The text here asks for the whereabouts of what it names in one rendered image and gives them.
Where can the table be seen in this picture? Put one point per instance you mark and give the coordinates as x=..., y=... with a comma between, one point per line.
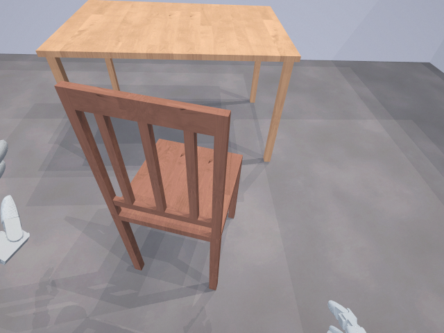
x=176, y=31

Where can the chair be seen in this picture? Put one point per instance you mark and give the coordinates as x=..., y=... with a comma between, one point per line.
x=180, y=188

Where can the left robot hand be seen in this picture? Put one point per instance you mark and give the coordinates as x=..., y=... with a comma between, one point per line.
x=14, y=237

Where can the right robot hand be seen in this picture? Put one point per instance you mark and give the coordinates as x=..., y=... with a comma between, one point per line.
x=347, y=320

